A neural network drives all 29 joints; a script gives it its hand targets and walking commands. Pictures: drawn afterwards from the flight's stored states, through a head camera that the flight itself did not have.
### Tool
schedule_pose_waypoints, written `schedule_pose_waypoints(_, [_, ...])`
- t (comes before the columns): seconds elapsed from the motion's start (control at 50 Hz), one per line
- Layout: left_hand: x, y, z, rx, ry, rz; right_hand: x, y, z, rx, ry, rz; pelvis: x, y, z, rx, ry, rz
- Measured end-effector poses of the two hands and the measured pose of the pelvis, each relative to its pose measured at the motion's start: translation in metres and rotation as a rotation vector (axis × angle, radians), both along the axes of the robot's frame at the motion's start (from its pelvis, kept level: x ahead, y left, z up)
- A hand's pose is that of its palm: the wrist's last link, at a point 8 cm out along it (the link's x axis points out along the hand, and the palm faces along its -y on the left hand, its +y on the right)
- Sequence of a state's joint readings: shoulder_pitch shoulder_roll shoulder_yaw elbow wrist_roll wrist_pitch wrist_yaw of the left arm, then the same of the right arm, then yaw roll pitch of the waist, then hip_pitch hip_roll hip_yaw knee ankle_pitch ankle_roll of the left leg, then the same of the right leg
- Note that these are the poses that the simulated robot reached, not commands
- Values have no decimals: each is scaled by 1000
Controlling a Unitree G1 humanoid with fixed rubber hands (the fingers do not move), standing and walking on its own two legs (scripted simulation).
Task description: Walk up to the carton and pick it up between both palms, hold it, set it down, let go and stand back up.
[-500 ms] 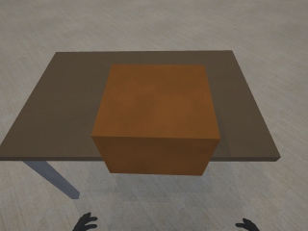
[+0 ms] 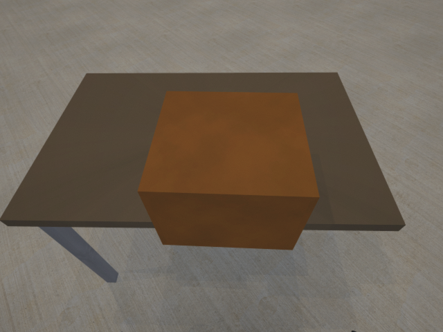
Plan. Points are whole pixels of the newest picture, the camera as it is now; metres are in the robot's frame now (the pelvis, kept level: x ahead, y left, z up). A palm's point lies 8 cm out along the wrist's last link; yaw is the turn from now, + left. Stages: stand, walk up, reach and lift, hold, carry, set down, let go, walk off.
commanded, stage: stand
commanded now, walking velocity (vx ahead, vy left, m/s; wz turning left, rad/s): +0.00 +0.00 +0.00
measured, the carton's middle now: (229, 169) +0.43 +0.01 +0.00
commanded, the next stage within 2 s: reach and lift in 0.68 s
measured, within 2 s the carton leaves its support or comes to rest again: neither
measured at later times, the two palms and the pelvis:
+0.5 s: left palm out of the picture +0.01 +0.23 -0.13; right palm out of the picture +0.00 -0.25 -0.13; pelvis +0.00 -0.01 +0.00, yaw +0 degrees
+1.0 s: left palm (135, 300) +0.19 +0.21 -0.13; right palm (333, 298) +0.19 -0.20 -0.13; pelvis -0.01 +0.00 -0.02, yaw +0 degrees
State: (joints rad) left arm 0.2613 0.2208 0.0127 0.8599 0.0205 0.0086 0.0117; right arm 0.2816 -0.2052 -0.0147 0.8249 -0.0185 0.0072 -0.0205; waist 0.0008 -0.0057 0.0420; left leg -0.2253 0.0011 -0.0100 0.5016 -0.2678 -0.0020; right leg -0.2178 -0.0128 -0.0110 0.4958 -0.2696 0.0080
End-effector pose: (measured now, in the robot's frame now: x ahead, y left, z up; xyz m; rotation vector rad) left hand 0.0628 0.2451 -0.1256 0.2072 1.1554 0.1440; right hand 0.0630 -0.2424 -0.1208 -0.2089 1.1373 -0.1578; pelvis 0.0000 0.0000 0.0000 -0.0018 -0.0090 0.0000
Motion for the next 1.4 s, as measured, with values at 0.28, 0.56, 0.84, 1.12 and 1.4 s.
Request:
schedule_pose_waypoints(0.28, [-24, -2, -4, 2, 92, 17, -34, -3, -8, 3, 111, -35, 0, -2, 3, 2, -8, -1])
schedule_pose_waypoints(0.56, [-50, -13, -10, -13, 186, 51, -60, -1, -13, 17, 210, -67, 4, -6, 5, 2, -16, 0])
schedule_pose_waypoints(0.84, [106, -5, -7, -31, -18, 37, 110, 0, -12, 42, 5, -19, -34, -6, -25, 8, 132, 5])
schedule_pose_waypoints(1.12, [87, -3, 14, -75, 2, 52, 89, 37, 6, 104, 34, -68, -4, 1, 3, -17, 201, 19])
schedule_pose_waypoints(1.4, [106, -19, 29, -124, -257, -5, 107, 26, 32, 101, -227, -22, -45, -1, -8, -8, 162, 21])
